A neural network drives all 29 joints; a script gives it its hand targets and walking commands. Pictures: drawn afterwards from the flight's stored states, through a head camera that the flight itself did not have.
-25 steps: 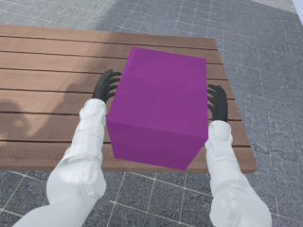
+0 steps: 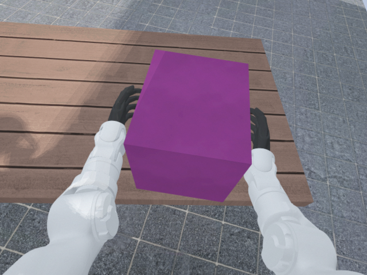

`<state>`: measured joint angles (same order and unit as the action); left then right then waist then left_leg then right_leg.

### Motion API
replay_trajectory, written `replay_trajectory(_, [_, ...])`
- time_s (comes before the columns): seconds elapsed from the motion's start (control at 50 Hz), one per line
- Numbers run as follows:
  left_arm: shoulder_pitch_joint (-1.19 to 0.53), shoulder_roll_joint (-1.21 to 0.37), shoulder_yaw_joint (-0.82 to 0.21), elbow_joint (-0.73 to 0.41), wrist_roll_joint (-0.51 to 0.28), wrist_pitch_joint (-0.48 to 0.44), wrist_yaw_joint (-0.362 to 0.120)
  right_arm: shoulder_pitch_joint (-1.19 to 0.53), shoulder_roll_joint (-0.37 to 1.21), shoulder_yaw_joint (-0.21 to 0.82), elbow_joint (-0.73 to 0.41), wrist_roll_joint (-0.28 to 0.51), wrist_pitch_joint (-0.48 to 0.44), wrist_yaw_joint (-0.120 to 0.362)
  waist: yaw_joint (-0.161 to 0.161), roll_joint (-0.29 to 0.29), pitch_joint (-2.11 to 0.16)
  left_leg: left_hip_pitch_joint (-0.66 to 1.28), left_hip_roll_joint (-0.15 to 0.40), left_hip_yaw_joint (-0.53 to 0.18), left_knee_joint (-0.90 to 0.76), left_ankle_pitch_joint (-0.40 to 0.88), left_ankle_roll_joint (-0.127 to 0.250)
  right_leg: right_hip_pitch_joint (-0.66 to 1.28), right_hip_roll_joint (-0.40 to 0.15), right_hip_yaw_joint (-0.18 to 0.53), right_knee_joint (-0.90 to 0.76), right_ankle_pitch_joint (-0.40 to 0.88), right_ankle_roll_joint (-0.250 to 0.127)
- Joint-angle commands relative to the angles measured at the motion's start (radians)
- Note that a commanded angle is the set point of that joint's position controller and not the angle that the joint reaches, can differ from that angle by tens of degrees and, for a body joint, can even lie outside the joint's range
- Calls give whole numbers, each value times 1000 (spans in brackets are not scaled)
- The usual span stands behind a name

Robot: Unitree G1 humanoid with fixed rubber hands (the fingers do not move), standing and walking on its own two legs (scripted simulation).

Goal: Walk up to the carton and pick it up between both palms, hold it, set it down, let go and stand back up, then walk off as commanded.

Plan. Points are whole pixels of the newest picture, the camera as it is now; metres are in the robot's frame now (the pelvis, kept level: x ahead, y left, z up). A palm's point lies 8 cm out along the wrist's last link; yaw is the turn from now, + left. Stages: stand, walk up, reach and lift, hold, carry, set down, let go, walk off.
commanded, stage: set down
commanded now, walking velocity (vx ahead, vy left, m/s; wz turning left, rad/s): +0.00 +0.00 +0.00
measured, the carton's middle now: (190, 128) +0.45 -0.02 +0.00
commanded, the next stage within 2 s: none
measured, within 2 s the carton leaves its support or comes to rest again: neither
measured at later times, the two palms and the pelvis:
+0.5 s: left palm (103, 126) +0.42 +0.18 +0.05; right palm (265, 146) +0.36 -0.18 +0.05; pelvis -0.04 +0.01 -0.01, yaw +0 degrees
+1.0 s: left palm (85, 158) +0.36 +0.21 +0.02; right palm (274, 181) +0.29 -0.19 +0.02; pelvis -0.06 +0.01 -0.02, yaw +0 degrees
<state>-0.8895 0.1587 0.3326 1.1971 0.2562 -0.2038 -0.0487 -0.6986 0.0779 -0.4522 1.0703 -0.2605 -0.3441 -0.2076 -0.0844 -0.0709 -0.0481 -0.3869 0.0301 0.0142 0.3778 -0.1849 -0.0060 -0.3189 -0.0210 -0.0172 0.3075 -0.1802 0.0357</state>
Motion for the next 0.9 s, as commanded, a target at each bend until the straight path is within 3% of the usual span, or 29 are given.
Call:
replay_trajectory(0.0, [-461,131,-110,63,-154,-96,41,-368,-82,177,86,167,-63,-7,-32,168,-652,121,-40,65,152,384,-65,86,49,-28,117,575,19])
replay_trajectory(0.06, [-504,176,-177,149,-243,-133,49,-419,-162,205,136,244,-92,-22,-61,176,-713,103,-39,48,193,412,-82,38,58,-27,146,612,12])
replay_trajectory(0.14, [-531,213,-262,222,-352,-180,41,-469,-218,289,157,351,-92,-23,-74,154,-790,91,-40,41,227,431,-76,11,58,-25,173,623,5])
replay_trajectory(0.22, [-562,250,-312,276,-397,-187,33,-509,-267,333,188,417,-85,-20,-74,182,-798,93,-38,37,240,423,-81,-37,63,-40,178,553,-5])
replay_trajectory(0.28, [-571,249,-358,298,-439,-191,30,-524,-306,333,236,443,-72,-17,-95,198,-772,111,-36,23,250,407,-87,-111,69,-52,173,470,-13])
replay_trajectory(0.34, [-572,270,-389,364,-478,-184,18,-548,-321,357,245,458,-42,-15,-90,162,-711,68,-42,24,240,324,-69,-121,65,-50,169,401,-14])
replay_trajectory(0.4, [-574,275,-419,347,-498,-187,19,-554,-328,358,256,476,-27,-14,-95,182,-697,63,-42,14,241,285,-70,-151,65,-53,174,348,-22])
replay_trajectory(0.46, [-544,273,-436,322,-516,-195,14,-525,-324,382,248,495,-19,-10,-78,190,-706,87,-45,13,239,281,-72,-174,67,-59,169,314,-25])
replay_trajectory(0.54, [-434,271,-418,257,-512,-193,-5,-427,-313,429,188,528,-37,-14,-55,174,-705,129,-50,9,248,340,-71,-114,72,-55,174,382,-20])
replay_trajectory(0.56, [-454,276,-421,267,-511,-194,-6,-451,-325,408,181,522,-37,-14,-65,180,-686,105,-53,8,245,298,-73,-133,71,-56,171,341,-18])
replay_trajectory(0.62, [-425,282,-412,208,-516,-206,-7,-410,-316,419,130,537,-50,-13,-49,184,-670,120,-55,13,240,282,-73,-139,74,-60,167,302,-22])
replay_trajectory(0.64, [-448,285,-420,199,-527,-212,-4,-432,-327,401,121,526,-51,-9,-63,193,-678,114,-56,8,240,253,-76,-161,75,-66,167,262,-22])
replay_trajectory(0.66, [-436,289,-424,189,-528,-216,-1,-423,-317,409,95,538,-54,-7,-48,202,-696,121,-57,8,241,246,-77,-167,75,-65,167,252,-25])
replay_trajectory(0.68, [-419,296,-422,192,-535,-220,-2,-411,-322,400,85,530,-53,-8,-61,192,-691,112,-55,10,242,216,-74,-165,70,-63,169,236,-24])
replay_trajectory(0.7, [-415,301,-426,184,-544,-222,-5,-407,-309,418,60,544,-53,-7,-44,191,-675,101,-60,16,239,201,-70,-157,70,-60,169,220,-25])
replay_trajectory(0.76, [-362,305,-427,124,-559,-233,-8,-356,-309,436,-1,554,-55,-2,-36,187,-685,121,-63,13,238,214,-69,-141,70,-61,173,217,-26])
replay_trajectory(0.78, [-366,314,-430,127,-563,-231,-9,-355,-314,432,-7,551,-48,-1,-47,183,-676,120,-64,12,235,183,-66,-144,68,-58,169,191,-28])
replay_trajectory(0.88, [-308,345,-416,55,-569,-218,-22,-283,-306,448,-83,559,-30,-8,-36,172,-650,131,-69,17,219,165,-59,-113,67,-51,154,163,-24])
